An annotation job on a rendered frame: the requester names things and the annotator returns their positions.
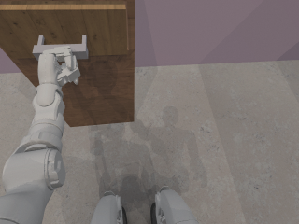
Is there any robot left thigh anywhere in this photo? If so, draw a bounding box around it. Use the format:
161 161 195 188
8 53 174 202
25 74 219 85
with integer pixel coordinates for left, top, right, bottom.
90 194 123 224

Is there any drawer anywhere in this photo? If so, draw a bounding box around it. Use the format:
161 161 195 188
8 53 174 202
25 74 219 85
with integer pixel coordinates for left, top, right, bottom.
0 1 128 59

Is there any left robot forearm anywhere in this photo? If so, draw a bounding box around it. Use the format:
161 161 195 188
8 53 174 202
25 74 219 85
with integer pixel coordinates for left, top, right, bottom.
2 83 65 191

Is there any left robot upper arm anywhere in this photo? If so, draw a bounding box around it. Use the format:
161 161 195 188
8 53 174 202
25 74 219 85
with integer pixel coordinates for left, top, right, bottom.
0 148 66 224

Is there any handle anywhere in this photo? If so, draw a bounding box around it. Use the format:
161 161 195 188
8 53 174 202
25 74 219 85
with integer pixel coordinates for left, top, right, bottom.
32 35 89 60

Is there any left robot hand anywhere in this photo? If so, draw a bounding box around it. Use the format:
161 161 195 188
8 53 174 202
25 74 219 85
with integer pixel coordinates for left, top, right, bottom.
37 46 81 89

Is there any cabinet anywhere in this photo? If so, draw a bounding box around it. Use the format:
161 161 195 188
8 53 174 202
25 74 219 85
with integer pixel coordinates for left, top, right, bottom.
0 0 135 127

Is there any left robot shin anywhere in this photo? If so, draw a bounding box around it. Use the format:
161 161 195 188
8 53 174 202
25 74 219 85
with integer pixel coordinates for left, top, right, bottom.
104 191 123 224

